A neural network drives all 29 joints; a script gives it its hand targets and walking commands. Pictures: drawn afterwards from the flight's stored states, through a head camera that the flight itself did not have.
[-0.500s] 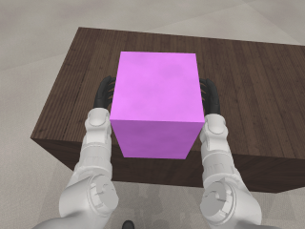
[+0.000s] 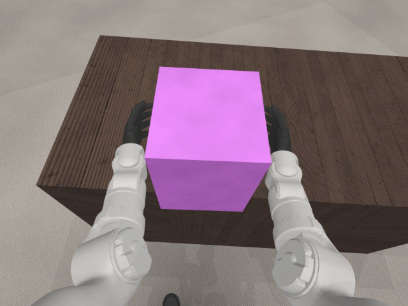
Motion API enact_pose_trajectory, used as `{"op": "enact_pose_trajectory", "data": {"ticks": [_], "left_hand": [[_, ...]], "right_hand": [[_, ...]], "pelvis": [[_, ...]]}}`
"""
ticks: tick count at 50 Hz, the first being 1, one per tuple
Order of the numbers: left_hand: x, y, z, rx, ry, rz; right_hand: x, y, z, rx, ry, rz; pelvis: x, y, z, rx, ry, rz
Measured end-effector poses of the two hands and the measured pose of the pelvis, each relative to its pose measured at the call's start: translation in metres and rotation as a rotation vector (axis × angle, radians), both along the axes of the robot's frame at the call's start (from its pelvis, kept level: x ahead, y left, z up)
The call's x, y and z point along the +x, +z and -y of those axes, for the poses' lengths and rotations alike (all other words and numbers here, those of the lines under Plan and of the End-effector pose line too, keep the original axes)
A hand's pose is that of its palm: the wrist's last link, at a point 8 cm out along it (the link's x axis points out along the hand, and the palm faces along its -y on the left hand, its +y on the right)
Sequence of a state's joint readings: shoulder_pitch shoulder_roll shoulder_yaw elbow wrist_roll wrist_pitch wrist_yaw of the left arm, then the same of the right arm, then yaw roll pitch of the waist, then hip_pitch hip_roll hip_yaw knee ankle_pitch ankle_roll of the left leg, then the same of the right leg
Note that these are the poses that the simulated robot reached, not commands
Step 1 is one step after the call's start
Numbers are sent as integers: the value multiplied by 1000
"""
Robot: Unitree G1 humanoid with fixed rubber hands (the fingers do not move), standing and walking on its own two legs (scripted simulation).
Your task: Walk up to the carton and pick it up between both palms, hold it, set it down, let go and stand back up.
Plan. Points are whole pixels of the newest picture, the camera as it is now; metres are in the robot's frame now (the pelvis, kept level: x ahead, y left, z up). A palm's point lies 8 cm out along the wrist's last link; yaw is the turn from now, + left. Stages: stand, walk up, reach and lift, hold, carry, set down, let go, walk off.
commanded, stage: set down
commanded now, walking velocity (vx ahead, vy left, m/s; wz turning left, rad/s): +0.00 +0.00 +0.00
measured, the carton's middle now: (205, 146) +0.44 +0.05 -0.01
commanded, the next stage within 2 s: none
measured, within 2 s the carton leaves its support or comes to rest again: neither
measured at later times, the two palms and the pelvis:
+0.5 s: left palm (107, 133) +0.42 +0.25 +0.03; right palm (284, 131) +0.47 -0.11 +0.04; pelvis -0.01 +0.01 -0.02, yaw +1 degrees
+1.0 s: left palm (93, 98) +0.43 +0.25 +0.12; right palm (304, 96) +0.48 -0.12 +0.13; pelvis -0.02 -0.01 -0.01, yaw +2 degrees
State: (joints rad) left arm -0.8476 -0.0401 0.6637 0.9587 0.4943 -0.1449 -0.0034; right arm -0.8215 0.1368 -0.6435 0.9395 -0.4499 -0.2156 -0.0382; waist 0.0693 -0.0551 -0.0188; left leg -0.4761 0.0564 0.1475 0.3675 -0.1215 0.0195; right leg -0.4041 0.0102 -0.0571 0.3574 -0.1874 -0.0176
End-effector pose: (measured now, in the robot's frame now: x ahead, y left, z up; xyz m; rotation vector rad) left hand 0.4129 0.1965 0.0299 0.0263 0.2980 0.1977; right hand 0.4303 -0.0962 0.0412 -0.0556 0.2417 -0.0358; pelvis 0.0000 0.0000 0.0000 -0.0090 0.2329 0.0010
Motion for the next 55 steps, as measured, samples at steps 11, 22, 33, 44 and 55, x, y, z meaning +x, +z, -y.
{"op": "enact_pose_trajectory", "data": {"ticks": [11, 22, 33, 44, 55], "left_hand": [[8, -10, -17, -27, 29, -25], [8, -1, -52, 16, 49, -20], [16, 28, -54, 12, 35, 48], [22, 75, -52, 11, 25, 65], [20, 106, -59, 22, 45, 63]], "right_hand": [[20, -9, -9, 24, 50, -92], [36, -9, 4, 27, 33, -83], [50, 28, 35, 36, 25, -23], [53, 72, 29, 40, 46, -16], [52, 101, 21, 56, 41, -32]], "pelvis": [[-6, -14, -2, -26, 1, -144], [-10, -21, -6, -42, 28, -198], [-15, -20, 0, -39, 29, -214], [-16, -14, 7, -21, 29, -151], [-14, -7, 11, -21, 40, -91]]}}
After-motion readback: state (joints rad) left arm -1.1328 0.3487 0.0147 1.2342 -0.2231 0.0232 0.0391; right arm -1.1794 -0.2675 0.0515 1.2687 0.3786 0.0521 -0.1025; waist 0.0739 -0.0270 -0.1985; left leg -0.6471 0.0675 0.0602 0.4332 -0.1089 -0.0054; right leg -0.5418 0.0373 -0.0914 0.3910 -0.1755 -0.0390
